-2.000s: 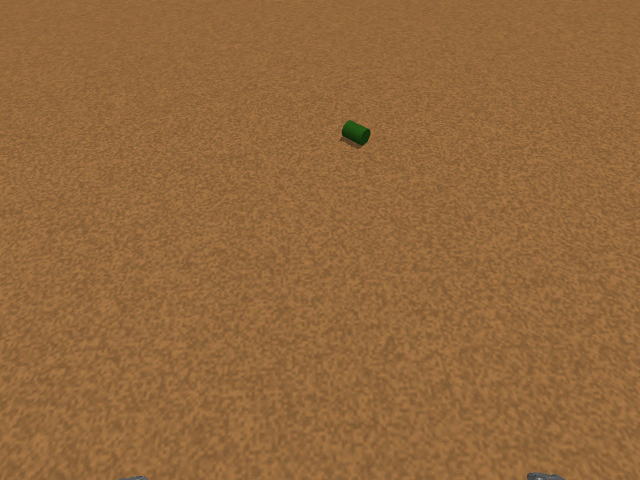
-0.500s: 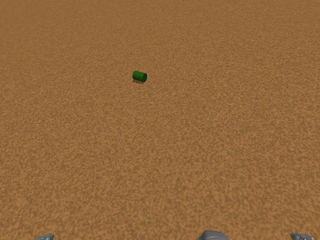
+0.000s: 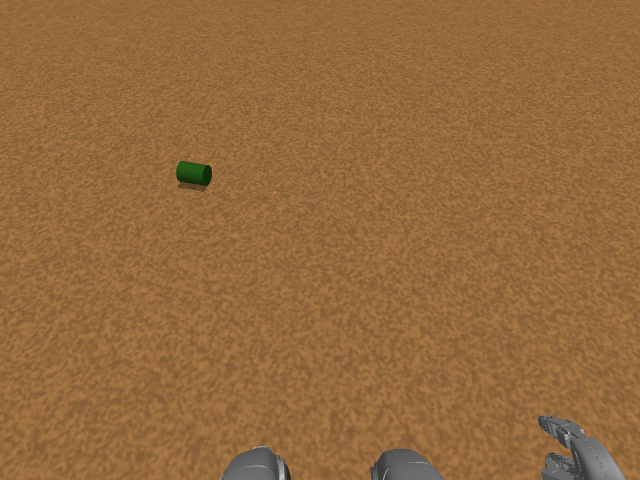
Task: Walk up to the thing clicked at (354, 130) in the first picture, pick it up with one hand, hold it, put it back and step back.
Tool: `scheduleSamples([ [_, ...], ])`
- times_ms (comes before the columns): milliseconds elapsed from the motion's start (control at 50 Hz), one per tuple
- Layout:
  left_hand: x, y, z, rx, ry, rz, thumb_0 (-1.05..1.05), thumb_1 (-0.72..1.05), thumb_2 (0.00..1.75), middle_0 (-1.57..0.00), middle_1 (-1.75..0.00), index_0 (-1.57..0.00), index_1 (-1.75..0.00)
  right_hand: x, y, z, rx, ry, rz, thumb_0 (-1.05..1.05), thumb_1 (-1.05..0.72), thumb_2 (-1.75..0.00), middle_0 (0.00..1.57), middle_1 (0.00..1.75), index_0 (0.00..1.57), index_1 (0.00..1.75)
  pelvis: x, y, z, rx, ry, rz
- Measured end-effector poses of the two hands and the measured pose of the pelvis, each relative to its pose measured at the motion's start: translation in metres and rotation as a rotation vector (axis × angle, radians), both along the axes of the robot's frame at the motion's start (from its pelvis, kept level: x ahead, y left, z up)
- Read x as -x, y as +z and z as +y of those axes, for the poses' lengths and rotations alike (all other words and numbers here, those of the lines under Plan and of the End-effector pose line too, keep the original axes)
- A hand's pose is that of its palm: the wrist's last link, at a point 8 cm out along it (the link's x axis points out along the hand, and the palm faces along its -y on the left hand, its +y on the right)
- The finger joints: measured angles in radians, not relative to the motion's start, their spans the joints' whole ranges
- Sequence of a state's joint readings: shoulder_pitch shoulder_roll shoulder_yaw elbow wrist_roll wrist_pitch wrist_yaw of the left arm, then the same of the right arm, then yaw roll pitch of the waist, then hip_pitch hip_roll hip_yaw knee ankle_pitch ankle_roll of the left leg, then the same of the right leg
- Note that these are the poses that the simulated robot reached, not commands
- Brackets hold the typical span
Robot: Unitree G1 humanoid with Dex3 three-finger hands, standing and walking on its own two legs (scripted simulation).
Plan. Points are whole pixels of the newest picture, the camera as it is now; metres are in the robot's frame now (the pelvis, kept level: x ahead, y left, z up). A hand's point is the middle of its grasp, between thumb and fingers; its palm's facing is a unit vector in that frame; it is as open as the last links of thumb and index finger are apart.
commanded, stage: walk up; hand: left
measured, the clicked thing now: (194, 173) +1.29 +0.52 -0.71
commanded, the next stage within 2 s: none
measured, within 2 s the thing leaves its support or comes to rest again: neither
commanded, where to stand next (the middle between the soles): +0.87 +0.41 m, yaw -19 degrees
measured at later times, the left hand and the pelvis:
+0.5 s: hand (98, 342) +0.31 +0.35 -0.11, palm faces -0.11 -0.86 -0.50, open 7.4 cm; pelvis +0.22 +0.07 +0.00, yaw -7 degrees
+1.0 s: hand (88, 221) +0.57 +0.45 -0.12, palm faces -0.26 -0.83 -0.50, open 7.4 cm; pelvis +0.42 +0.19 -0.01, yaw -13 degrees
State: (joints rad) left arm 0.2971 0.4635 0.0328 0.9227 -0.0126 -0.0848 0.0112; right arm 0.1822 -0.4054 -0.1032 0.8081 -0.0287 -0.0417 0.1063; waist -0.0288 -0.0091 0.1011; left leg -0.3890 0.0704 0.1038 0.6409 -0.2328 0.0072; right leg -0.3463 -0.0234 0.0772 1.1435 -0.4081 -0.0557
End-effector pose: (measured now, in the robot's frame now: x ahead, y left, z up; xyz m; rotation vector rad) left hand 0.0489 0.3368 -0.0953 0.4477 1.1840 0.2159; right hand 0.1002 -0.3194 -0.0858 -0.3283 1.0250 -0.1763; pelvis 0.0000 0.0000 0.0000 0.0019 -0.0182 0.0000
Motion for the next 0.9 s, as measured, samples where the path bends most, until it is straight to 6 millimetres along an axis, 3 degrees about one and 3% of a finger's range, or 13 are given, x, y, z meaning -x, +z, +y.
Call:
scheduleSamples([
  [140, -0.132, 0.025, 0.004, 0.019, -0.128, -0.106, 0.01, 0.91, 0.9, -0.2, -0.29, -0.2, -0.3, 0.005, -0.001, 0.02, -0.017, -0.101, 0.087, 0.0, -0.9, -0.9, 0.2, 0.3, 0.21, 0.3, -0.065, 0.013, 0.022, -0.017, -0.055, -0.01],
  [220, -0.198, 0.033, -0.001, 0.009, -0.186, -0.163, 0.01, 0.9, 0.9, -0.2, -0.3, -0.2, -0.3, -0.002, -0.019, 0.023, -0.041, -0.145, 0.138, 0.0, -0.9, -0.9, 0.2, 0.3, 0.21, 0.3, -0.104, 0.007, 0.027, -0.019, -0.077, -0.019],
  [280, -0.236, 0.03, 0.001, -0.021, -0.2, -0.223, 0.0, 0.9, 0.9, -0.2, -0.3, -0.2, -0.3, -0.024, -0.041, 0.024, -0.054, -0.152, 0.159, 0.01, -0.9, -0.9, 0.2, 0.3, 0.21, 0.3, -0.134, -0.01, 0.026, -0.01, -0.085, -0.022],
  [360, -0.255, 0.032, 0.011, -0.037, -0.164, -0.239, 0.0, 0.9, 0.9, -0.2, -0.3, -0.2, -0.3, -0.07, -0.051, 0.037, -0.069, -0.126, 0.169, 0.01, -0.9, -0.9, 0.2, 0.3, 0.2, 0.3, -0.164, -0.011, 0.036, 0.027, -0.092, -0.03],
  [460, -0.258, 0.034, 0.038, -0.048, -0.127, -0.169, 0.0, 0.9, 0.9, -0.21, -0.3, -0.2, -0.3, -0.137, -0.037, 0.056, -0.07, -0.083, 0.103, 0.01, -0.9, -0.9, 0.2, 0.3, 0.2, 0.3, -0.2, -0.002, 0.056, 0.038, -0.107, -0.028],
  [580, -0.272, 0.023, 0.093, -0.063, -0.105, -0.064, 0.0, 0.9, 0.9, -0.21, -0.3, -0.21, -0.3, -0.204, -0.017, 0.076, -0.019, -0.073, 0.061, 0.0, -0.9, -0.9, 0.2, 0.3, 0.21, 0.3, -0.25, -0.004, 0.095, 0.036, -0.128, -0.012],
  [660, -0.301, 0.002, 0.141, -0.078, -0.109, 0.0, 0.01, 0.9, 0.9, -0.21, -0.3, -0.21, -0.3, -0.242, -0.011, 0.096, 0.049, -0.094, 0.023, 0.0, -0.9, -0.9, 0.2, 0.3, 0.21, 0.3, -0.29, -0.017, 0.132, 0.021, -0.142, -0.004],
  [740, -0.349, -0.006, 0.163, -0.08, -0.119, 0.034, 0.01, 0.9, 0.9, -0.2, -0.3, -0.2, -0.3, -0.253, -0.006, 0.123, 0.06, -0.161, 0.012, 0.0, -0.9, -0.9, 0.2, 0.3, 0.21, 0.3, -0.318, -0.016, 0.156, 0.013, -0.167, -0.009],
  [900, -0.458, 0.012, 0.159, -0.023, -0.23, -0.035, 0.01, 0.9, 0.9, -0.2, -0.3, -0.2, -0.3, -0.249, -0.009, 0.172, -0.002, -0.246, 0.127, 0.0, -0.9, -0.9, 0.2, 0.3, 0.21, 0.3, -0.376, 0.004, 0.182, -0.004, -0.21, -0.014],
])
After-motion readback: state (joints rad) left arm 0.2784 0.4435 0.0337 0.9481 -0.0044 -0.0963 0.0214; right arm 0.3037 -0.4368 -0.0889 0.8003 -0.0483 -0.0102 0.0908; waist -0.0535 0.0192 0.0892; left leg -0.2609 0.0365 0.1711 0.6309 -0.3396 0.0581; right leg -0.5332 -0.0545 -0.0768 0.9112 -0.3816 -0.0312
